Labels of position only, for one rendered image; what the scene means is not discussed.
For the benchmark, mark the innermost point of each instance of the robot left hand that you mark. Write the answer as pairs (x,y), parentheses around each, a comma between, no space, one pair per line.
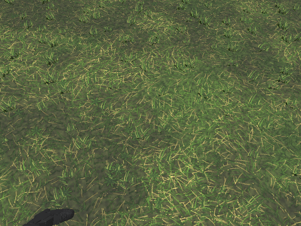
(50,217)

